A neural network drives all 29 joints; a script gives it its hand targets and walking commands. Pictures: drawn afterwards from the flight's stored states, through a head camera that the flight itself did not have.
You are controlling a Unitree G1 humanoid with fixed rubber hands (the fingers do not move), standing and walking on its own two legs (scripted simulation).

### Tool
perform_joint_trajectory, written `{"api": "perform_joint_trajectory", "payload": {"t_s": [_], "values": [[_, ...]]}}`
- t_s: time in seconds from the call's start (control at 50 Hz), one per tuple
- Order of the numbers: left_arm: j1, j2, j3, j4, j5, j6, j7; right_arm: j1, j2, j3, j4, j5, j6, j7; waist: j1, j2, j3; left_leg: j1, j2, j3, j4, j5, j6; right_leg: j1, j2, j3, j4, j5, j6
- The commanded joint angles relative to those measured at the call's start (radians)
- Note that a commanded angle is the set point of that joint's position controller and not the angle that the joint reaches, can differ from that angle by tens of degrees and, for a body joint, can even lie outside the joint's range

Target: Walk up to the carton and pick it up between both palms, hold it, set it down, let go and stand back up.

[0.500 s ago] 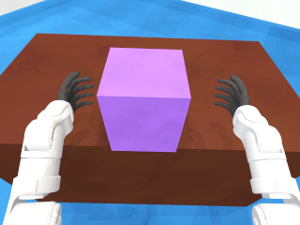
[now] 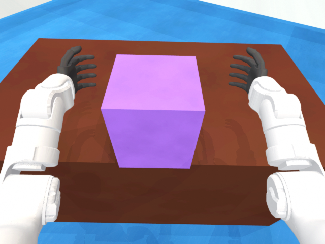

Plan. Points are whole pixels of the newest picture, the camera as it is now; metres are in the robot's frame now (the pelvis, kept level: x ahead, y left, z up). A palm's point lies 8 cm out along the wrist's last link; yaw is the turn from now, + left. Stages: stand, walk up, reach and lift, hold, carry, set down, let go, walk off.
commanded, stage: reach and lift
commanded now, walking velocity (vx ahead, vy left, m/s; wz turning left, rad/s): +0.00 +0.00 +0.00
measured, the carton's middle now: (155, 114) +0.46 +0.02 +0.06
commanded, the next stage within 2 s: none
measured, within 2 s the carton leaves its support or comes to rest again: neither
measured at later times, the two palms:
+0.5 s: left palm (84, 103) +0.44 +0.20 +0.12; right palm (241, 108) +0.42 -0.20 +0.11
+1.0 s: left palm (91, 113) +0.44 +0.19 +0.08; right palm (229, 118) +0.43 -0.18 +0.07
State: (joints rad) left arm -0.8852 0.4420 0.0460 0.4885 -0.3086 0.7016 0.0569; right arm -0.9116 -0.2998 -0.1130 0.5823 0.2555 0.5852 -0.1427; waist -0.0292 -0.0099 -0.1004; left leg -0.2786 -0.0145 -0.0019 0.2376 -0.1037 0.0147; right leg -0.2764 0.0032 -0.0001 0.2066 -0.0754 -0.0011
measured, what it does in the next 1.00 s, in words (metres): stands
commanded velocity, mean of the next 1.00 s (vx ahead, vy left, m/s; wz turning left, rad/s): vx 0.00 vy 0.00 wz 0.00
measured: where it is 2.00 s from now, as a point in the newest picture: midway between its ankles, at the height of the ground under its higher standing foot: outside the picture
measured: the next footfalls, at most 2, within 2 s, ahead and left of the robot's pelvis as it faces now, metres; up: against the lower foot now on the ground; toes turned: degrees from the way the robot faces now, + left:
none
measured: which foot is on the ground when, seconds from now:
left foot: down 0.00-1.00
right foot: down 0.00-1.00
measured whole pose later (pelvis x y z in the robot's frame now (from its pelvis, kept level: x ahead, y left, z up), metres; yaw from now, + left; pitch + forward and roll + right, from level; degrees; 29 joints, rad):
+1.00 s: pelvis +0.01 +0.01 +0.00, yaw +1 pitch +16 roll +0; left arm -0.80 0.25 0.05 0.98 -0.16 0.06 0.03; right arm -0.75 -0.14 -0.13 0.89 0.08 0.08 -0.11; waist -0.03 0.02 -0.19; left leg -0.41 -0.03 -0.02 0.21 -0.08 0.02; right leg -0.38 -0.01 0.00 0.14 -0.04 0.01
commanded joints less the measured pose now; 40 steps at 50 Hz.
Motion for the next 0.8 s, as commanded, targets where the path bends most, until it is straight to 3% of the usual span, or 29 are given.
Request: {"api": "perform_joint_trajectory", "payload": {"t_s": [0.0, 0.12, 0.2, 0.32, 0.38, 0.44, 0.54, 0.68, 0.78], "values": [[-0.629, 0.210, 0.052, -0.112, -0.016, -0.084, 0.004, -0.613, -0.211, -0.036, -0.119, 0.003, -0.071, 0.004, -0.003, 0.063, -0.693, 0.260, -0.016, -0.012, 0.068, 0.464, -0.046, 0.237, 0.026, 0.026, 0.048, 0.318, -0.018], [-0.624, 0.197, 0.043, 0.041, -0.008, -0.123, -0.023, -0.603, -0.193, 0.002, 0.014, 0.013, -0.089, 0.005, -0.015, 0.056, -0.648, 0.274, -0.022, -0.019, 0.053, 0.471, -0.048, 0.247, 0.028, 0.020, 0.014, 0.342, -0.005], [-0.568, 0.160, 0.062, 0.107, 0.033, -0.174, -0.060, -0.528, -0.156, 0.013, 0.044, 0.002, -0.122, 0.008, -0.019, 0.050, -0.583, 0.262, -0.028, -0.019, 0.018, 0.455, -0.050, 0.301, 0.029, 0.020, -0.020, 0.360, 0.002], [-0.505, 0.109, 0.098, 0.093, 0.093, -0.307, -0.094, -0.436, -0.098, -0.021, -0.070, -0.064, -0.214, 0.016, -0.015, 0.050, -0.583, 0.207, -0.026, -0.003, -0.043, 0.433, -0.056, 0.400, 0.019, 0.032, -0.052, 0.378, -0.007], [-0.565, 0.117, 0.092, 0.031, 0.087, -0.378, -0.068, -0.491, -0.098, -0.065, -0.173, -0.114, -0.264, 0.023, -0.009, 0.057, -0.711, 0.216, -0.014, 0.001, -0.037, 0.441, -0.060, 0.362, 0.008, 0.032, -0.048, 0.350, -0.018], [-0.603, 0.096, 0.073, 0.002, 0.086, -0.441, -0.031, -0.515, -0.079, -0.081, -0.195, -0.159, -0.309, 0.030, -0.007, 0.066, -0.851, 0.238, -0.008, -0.002, -0.007, 0.450, -0.049, 0.291, 0.000, 0.017, -0.033, 0.322, -0.023], [-0.546, 0.053, 0.063, 0.102, 0.113, -0.517, -0.008, -0.456, -0.039, -0.059, -0.081, -0.188, -0.371, 0.040, -0.009, 0.052, -0.915, 0.253, -0.014, -0.007, 0.039, 0.486, -0.037, 0.223, 0.005, 0.000, -0.010, 0.338, -0.013], [-0.435, 0.002, 0.092, 0.343, 0.158, -0.629, -0.041, -0.340, 0.003, -0.019, 0.152, -0.177, -0.485, 0.040, -0.017, 0.035, -0.732, 0.160, -0.038, -0.011, 0.040, 0.478, -0.066, 0.237, 0.027, 0.006, 0.009, 0.411, 0.011], [-0.440, -0.001, 0.081, 0.327, 0.161, -0.704, -0.045, -0.337, 0.010, -0.006, 0.109, -0.160, -0.565, 0.027, -0.014, 0.040, -0.805, 0.163, -0.046, -0.001, 0.050, 0.569, -0.078, 0.291, 0.027, 0.016, 0.040, 0.515, 0.008]]}}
